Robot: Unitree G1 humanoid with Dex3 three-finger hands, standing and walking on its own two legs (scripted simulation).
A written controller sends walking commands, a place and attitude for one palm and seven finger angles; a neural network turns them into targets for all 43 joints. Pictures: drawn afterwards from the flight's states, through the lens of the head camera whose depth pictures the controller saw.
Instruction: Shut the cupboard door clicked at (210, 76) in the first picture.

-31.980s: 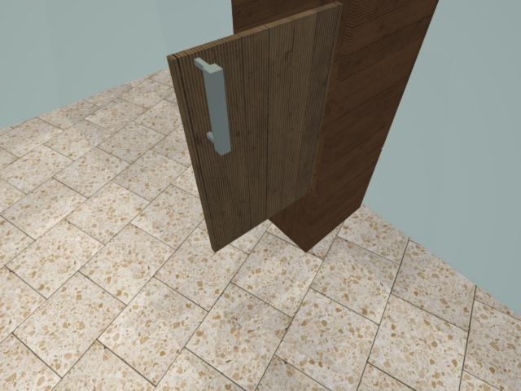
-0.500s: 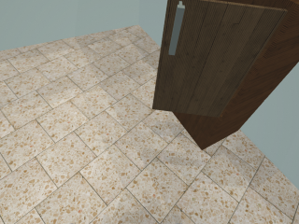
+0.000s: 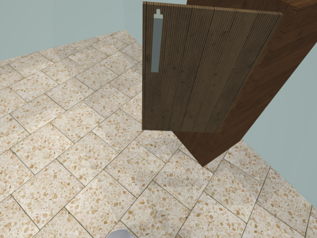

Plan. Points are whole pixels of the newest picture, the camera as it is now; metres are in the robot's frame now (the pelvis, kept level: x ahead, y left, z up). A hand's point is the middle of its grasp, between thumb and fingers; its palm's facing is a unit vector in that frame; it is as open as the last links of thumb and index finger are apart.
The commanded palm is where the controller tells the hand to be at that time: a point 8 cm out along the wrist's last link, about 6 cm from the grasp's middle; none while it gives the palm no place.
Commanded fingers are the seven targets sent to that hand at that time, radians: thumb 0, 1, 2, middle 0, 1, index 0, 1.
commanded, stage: take the last steps up to it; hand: left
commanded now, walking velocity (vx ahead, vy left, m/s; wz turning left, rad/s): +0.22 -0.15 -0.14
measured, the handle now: (156, 42) +0.61 +0.04 +0.16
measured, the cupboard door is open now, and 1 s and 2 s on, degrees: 55 55 55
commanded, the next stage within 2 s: come to a stop and stand still in 0.20 s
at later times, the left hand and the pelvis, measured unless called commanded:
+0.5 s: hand (130, 184) +0.30 +0.10 -0.16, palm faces -0.15 -0.96 -0.24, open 7.4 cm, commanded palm none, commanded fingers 0.00 0.90 0.90 -0.20 -0.30 -0.20 -0.30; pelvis +0.15 -0.08 -0.01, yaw -5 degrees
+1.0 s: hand (94, 222) +0.18 +0.19 -0.17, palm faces +0.01 -0.98 -0.21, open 7.4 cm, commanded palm none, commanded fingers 0.00 0.90 0.90 -0.20 -0.30 -0.20 -0.30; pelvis +0.15 -0.02 +0.01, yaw -3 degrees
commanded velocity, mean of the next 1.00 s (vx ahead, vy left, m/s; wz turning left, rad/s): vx -0.05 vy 0.03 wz -0.02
